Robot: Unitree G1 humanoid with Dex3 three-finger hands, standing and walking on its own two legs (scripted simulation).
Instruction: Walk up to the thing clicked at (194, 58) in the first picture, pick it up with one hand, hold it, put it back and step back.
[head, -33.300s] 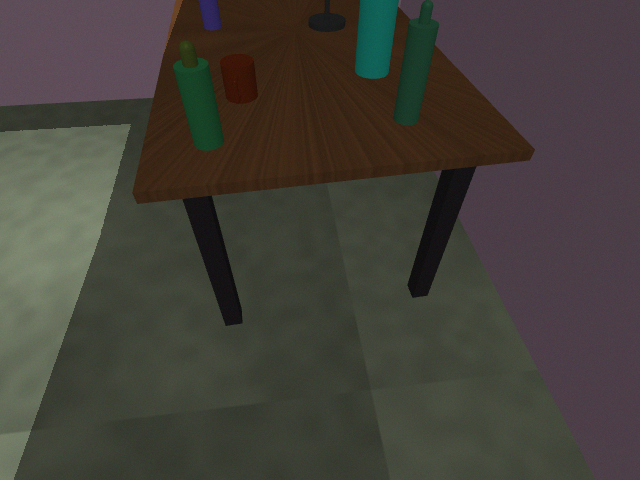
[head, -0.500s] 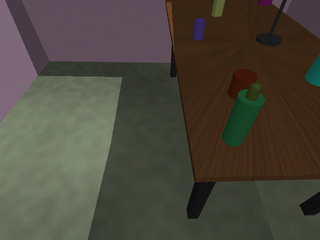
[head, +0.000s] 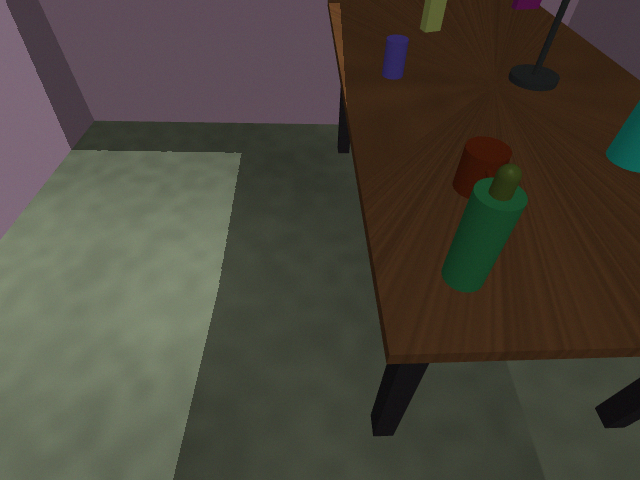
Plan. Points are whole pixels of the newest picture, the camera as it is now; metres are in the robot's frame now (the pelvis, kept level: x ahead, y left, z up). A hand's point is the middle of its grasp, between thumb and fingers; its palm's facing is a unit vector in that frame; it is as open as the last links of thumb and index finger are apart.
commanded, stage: stand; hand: right
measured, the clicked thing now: (484, 228) +0.46 -0.23 +0.06
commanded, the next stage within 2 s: step back in 0.96 s
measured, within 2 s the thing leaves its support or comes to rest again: neither
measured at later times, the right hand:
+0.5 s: hand out of the picture +0.07 -0.25 -0.16, palm faces -0.03 +0.94 -0.34, open 7.4 cm
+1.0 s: hand out of the picture +0.07 -0.25 -0.16, palm faces -0.02 +0.94 -0.34, open 7.4 cm
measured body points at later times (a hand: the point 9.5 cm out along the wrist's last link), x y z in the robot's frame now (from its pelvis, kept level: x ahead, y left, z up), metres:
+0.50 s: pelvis +0.00 +0.00 +0.00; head +0.01 +0.00 +0.45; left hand +0.07 +0.30 -0.13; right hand +0.07 -0.30 -0.13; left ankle -0.01 +0.14 -0.75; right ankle +0.01 -0.13 -0.75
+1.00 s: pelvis +0.00 +0.00 +0.00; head +0.02 +0.00 +0.45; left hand +0.07 +0.30 -0.14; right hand +0.07 -0.30 -0.13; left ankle -0.01 +0.14 -0.75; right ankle +0.01 -0.13 -0.75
